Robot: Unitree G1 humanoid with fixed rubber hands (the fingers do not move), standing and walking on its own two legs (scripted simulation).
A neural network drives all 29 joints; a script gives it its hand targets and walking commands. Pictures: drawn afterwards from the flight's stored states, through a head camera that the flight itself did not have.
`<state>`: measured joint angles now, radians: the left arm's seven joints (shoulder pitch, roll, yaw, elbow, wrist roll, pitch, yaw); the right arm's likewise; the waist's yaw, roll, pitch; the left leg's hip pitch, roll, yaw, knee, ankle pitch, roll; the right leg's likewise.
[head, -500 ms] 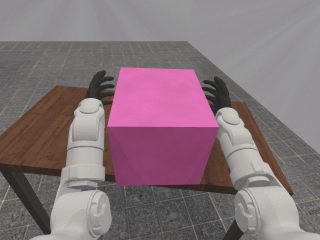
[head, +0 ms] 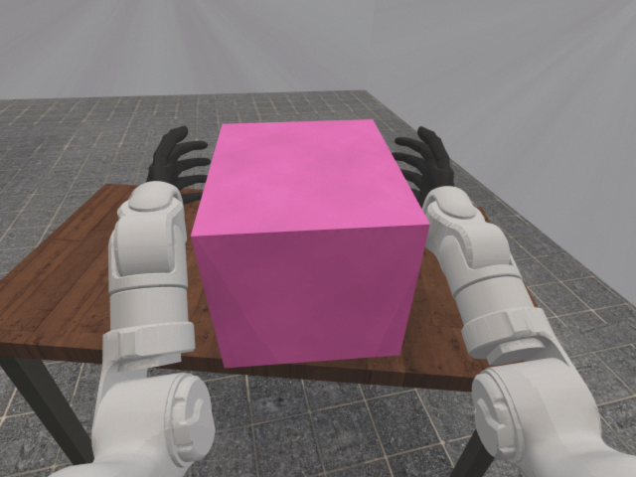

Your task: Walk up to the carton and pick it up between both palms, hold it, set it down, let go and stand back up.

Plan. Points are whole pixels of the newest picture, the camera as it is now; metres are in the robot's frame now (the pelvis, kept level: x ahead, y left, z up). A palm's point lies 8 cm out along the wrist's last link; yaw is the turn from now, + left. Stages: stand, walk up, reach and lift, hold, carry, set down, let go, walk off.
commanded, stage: reach and lift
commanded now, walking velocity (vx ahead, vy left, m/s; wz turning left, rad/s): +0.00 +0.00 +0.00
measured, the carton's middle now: (305, 232) +0.40 -0.01 +0.18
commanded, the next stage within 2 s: hold in 0.74 s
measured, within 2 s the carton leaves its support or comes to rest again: neither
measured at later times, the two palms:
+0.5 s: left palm (157, 168) +0.37 +0.16 +0.29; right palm (438, 169) +0.37 -0.16 +0.29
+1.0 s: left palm (156, 152) +0.37 +0.16 +0.31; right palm (448, 142) +0.37 -0.16 +0.32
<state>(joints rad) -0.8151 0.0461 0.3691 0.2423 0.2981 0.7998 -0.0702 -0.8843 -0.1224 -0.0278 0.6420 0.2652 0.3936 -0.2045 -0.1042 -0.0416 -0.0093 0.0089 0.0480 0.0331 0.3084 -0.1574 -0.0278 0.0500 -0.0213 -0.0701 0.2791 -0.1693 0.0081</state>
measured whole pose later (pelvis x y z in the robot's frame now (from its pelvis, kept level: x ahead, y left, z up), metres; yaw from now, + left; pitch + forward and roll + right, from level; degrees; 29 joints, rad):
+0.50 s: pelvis +0.00 +0.00 +0.00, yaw +0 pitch -7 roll -1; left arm -0.90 0.07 0.38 0.32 0.30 0.85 -0.07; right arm -0.99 -0.15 -0.04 0.72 0.29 0.46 -0.21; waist -0.09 -0.01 -0.08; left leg -0.05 0.05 0.03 0.33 -0.16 -0.03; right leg 0.00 -0.02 -0.06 0.29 -0.17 0.01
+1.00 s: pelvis +0.00 +0.00 +0.00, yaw +0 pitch -5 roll -1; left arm -0.97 0.11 0.37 0.41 0.26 0.89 -0.06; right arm -1.10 -0.19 -0.01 0.80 0.35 0.56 -0.24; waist -0.09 0.00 -0.16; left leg -0.09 0.05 0.02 0.35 -0.17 -0.03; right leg -0.04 -0.01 -0.05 0.30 -0.17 0.00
